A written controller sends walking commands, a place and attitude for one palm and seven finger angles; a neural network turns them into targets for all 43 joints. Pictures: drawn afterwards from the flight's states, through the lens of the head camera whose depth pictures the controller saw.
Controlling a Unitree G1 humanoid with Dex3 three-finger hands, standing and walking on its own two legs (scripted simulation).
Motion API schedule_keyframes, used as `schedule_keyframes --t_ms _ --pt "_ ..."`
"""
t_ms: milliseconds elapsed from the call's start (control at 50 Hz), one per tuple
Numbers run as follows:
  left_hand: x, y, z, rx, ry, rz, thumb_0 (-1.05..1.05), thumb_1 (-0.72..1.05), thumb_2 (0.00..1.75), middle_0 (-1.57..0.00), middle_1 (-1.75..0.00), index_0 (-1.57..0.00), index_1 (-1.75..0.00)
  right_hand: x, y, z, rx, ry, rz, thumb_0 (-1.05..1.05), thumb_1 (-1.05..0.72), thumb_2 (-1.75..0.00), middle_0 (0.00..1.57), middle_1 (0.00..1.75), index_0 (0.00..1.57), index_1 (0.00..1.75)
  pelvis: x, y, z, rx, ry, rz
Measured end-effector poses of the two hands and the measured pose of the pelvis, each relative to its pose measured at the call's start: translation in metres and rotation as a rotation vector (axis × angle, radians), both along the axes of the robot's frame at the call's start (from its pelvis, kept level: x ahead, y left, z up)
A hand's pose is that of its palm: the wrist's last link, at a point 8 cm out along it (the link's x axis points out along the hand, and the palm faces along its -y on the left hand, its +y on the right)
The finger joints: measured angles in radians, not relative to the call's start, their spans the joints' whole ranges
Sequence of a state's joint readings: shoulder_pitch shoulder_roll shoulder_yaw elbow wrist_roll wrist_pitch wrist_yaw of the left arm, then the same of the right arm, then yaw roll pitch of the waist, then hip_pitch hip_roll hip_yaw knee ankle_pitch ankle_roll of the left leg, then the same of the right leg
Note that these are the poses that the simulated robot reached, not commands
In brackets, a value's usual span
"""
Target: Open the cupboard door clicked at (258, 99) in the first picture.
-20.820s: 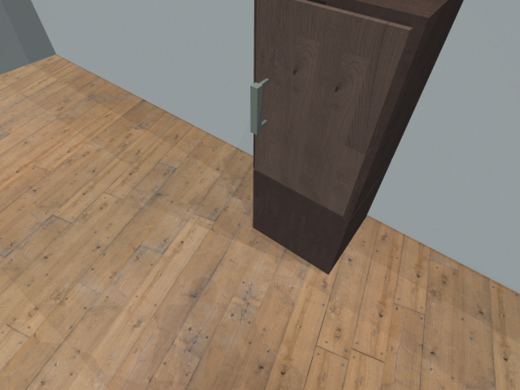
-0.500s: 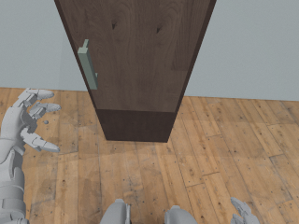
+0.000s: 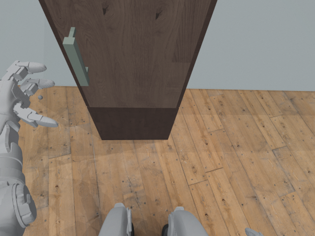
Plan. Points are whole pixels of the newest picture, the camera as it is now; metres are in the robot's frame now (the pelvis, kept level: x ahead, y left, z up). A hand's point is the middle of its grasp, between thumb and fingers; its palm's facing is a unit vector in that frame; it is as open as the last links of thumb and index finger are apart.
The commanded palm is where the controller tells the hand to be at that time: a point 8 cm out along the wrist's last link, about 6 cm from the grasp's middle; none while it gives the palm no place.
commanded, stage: move the hooked fingers beside the handle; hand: left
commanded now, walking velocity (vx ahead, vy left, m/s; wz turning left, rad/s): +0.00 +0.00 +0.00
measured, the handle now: (79, 58) +0.57 +0.21 +0.05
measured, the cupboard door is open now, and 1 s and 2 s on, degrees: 0 0 0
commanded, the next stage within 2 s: slide the fingers in behind the handle in 1.42 s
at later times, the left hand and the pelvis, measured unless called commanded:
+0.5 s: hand (47, 74) +0.50 +0.28 +0.06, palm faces +0.02 -1.00 -0.03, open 14.0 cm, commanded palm +0.49 +0.31 +0.05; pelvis +0.00 +0.01 -0.01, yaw -1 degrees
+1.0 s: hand (48, 69) +0.52 +0.28 +0.05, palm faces +0.03 -1.00 -0.03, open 14.0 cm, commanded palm +0.51 +0.31 +0.05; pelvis +0.00 +0.01 -0.01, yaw -2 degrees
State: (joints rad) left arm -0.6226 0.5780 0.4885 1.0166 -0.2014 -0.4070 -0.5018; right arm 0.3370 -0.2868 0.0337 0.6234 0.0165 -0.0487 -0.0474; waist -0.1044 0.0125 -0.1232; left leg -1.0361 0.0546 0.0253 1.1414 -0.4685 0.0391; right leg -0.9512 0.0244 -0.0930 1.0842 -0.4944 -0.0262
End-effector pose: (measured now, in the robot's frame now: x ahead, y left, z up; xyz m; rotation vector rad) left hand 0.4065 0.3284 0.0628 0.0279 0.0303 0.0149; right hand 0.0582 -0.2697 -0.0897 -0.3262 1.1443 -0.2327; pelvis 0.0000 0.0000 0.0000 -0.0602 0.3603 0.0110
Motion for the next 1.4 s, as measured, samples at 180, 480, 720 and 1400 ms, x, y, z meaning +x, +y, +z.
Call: schedule_keyframes --t_ms 180,480,720,1400 --pt "0.024 0.001 -0.002 -0.002 0.008 0.007 -0.01 -0.5 0.3 -0.3 -1.2 -0.3 -1.2 -0.019 0.002 -0.003 -0.01 0.069 -0.032 0.01 -0.9 -0.9 0.21 0.3 0.21 0.3 -0.001 0.003 -0.004 -0.007 0.024 -0.006" --pt "0.068 0.001 -0.003 -0.005 0.022 0.008 -0.01 -0.5 0.3 -0.3 -1.2 -0.3 -1.2 -0.052 0.007 -0.007 -0.026 0.188 -0.074 0.01 -0.9 -0.9 0.21 0.3 0.21 0.3 -0.004 0.008 -0.012 -0.024 0.074 -0.01" --pt "0.1 0.001 -0.003 -0.003 0.021 0.0 -0.01 -0.5 0.3 -0.3 -1.2 -0.3 -1.2 -0.076 0.013 -0.008 -0.031 0.276 -0.111 0.01 -0.9 -0.9 0.21 0.3 0.21 0.3 -0.003 0.011 -0.018 -0.038 0.118 -0.016" --pt "0.087 0.011 -0.009 -0.004 0.004 0.008 -0.01 -0.5 0.3 -0.3 -1.2 -0.3 -1.2 -0.046 0.013 -0.006 -0.03 0.238 -0.077 0.0 -0.9 -0.9 0.21 0.3 0.21 0.3 0.004 0.014 -0.015 -0.044 0.103 -0.008"
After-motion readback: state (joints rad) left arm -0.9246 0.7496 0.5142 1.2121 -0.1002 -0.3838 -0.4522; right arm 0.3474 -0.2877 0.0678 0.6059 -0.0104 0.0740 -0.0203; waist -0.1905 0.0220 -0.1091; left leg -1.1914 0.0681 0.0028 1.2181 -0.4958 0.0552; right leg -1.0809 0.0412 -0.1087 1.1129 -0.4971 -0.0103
